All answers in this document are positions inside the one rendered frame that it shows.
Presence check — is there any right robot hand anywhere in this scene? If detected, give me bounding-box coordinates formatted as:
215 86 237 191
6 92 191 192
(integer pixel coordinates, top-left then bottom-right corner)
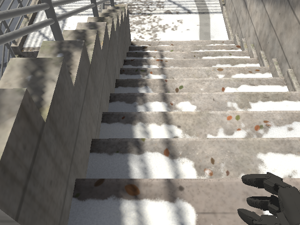
237 172 300 225

